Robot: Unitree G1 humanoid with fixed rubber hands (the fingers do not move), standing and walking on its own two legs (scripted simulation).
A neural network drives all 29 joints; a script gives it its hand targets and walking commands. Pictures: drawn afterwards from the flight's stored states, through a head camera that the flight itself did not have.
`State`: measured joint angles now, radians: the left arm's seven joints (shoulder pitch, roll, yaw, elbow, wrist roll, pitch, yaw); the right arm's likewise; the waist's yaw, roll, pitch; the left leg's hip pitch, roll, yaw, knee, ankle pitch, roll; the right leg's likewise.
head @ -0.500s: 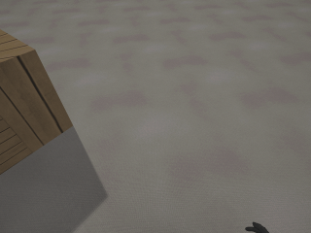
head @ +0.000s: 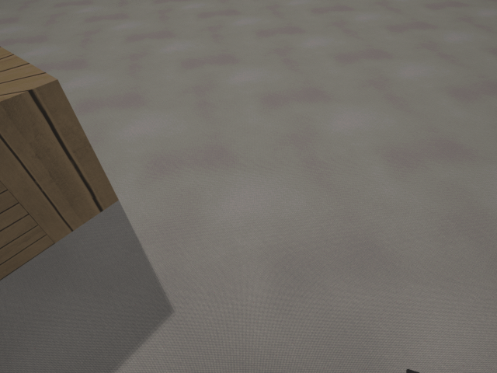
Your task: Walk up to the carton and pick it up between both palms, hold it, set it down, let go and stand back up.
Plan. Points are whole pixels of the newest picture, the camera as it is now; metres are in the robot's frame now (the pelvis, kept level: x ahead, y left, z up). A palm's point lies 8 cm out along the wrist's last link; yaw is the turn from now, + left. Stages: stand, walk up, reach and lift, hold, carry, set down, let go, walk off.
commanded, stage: stand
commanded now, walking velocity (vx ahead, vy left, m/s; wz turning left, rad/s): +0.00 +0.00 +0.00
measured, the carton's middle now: out of the picture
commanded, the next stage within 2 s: walk up in 0.04 s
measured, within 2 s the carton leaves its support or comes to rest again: neither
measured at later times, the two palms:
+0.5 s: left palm out of the picture +0.05 +0.37 -0.09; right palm out of the picture +0.14 -0.25 -0.08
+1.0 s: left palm out of the picture -0.01 +0.50 -0.08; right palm (313, 309) +0.28 -0.09 -0.10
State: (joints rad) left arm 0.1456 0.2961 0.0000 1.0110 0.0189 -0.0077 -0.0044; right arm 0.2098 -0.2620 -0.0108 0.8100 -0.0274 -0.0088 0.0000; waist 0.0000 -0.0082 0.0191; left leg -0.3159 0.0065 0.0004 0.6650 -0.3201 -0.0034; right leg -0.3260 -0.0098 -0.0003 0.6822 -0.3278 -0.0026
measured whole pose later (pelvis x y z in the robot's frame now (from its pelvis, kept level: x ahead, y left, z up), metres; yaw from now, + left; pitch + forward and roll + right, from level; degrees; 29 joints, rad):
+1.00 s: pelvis +0.09 +0.17 +0.00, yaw +24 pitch -2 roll -1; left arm 0.29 0.47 0.03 0.92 0.03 -0.09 0.03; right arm 0.25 -0.40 -0.10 0.83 -0.04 0.04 0.12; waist 0.00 0.04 0.06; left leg -0.36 -0.09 -0.09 0.93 -0.43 0.05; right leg -0.31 0.00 -0.11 0.61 -0.26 -0.04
